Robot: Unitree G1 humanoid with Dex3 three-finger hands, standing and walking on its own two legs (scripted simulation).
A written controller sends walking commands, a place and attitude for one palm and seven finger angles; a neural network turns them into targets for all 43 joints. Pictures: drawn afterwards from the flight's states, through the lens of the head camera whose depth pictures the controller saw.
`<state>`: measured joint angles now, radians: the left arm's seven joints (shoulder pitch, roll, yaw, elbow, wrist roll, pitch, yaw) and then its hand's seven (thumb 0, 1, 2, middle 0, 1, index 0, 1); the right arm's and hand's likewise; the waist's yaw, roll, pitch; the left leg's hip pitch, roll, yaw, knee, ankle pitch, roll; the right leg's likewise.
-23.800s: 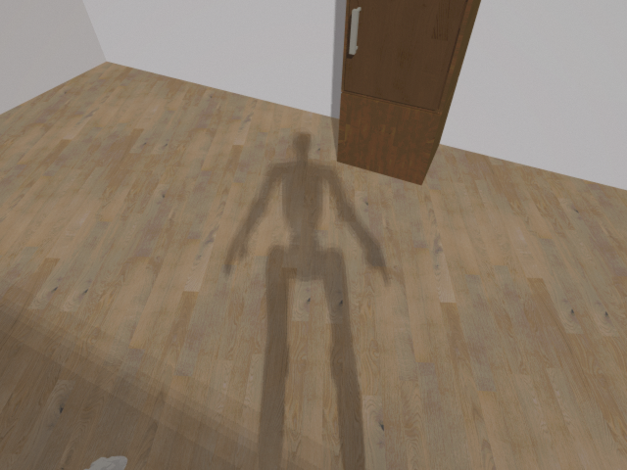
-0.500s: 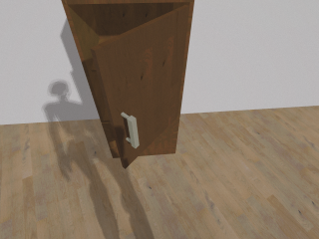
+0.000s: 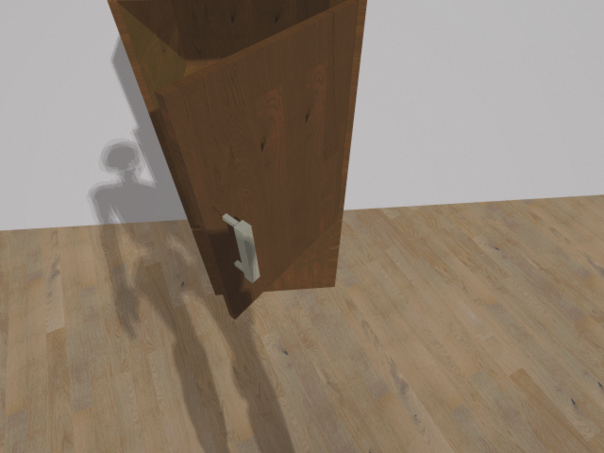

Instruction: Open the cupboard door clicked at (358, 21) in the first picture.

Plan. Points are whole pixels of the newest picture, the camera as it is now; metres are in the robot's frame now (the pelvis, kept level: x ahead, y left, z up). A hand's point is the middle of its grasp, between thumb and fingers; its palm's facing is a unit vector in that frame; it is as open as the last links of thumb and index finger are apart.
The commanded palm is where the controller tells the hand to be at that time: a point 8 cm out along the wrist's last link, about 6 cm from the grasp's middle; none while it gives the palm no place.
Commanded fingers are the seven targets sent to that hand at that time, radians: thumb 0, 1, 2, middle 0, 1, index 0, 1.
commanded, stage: look to check the result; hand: left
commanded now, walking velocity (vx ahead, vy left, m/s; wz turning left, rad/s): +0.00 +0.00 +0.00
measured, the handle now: (240, 248) +0.48 +0.15 -0.08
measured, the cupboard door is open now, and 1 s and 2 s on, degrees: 46 46 46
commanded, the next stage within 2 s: walk to a spot facing it in 0.22 s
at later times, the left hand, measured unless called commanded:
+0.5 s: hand out of the picture -0.01 +0.16 -0.18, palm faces +0.04 -0.98 -0.19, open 7.4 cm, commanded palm none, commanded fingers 0.00 0.90 0.90 -0.20 -0.30 -0.20 -0.30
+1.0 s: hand out of the picture +0.12 +0.15 -0.16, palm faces -0.24 -0.91 -0.34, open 7.4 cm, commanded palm none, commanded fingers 0.00 0.90 0.90 -0.20 -0.30 -0.20 -0.30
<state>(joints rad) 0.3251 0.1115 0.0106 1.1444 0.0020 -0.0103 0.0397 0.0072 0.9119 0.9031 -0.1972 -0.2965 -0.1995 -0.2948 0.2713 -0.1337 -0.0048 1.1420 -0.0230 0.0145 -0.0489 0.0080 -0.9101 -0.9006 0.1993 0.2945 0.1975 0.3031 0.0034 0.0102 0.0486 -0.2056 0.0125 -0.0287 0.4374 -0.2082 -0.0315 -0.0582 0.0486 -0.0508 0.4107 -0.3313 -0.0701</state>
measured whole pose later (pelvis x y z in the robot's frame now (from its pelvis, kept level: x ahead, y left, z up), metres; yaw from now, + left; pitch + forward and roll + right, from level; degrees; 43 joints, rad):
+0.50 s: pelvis +0.01 +0.00 +0.00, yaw -3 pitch -1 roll +0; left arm 0.32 0.11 0.04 1.11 0.01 0.01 0.03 0.01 0.91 0.90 -0.20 -0.30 -0.20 -0.29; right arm 0.26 -0.14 -0.02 1.12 -0.02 0.03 -0.06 0.01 -0.91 -0.90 0.20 0.29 0.20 0.30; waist 0.01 0.01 0.05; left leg -0.22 0.05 0.00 0.50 -0.26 -0.04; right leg -0.07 0.08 -0.01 0.44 -0.35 -0.08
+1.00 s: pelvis -0.02 -0.04 -0.01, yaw -19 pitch +0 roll +2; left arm 0.16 0.22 0.09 0.93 0.03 0.03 0.01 0.01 0.91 0.90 -0.20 -0.30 -0.20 -0.29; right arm 0.14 -0.24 -0.08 0.97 -0.02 0.07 -0.03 0.01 -0.90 -0.90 0.20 0.29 0.20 0.30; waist 0.02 0.05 0.13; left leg -0.45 0.08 0.05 1.07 -0.49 -0.06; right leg -0.31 0.03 0.00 0.65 -0.35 -0.07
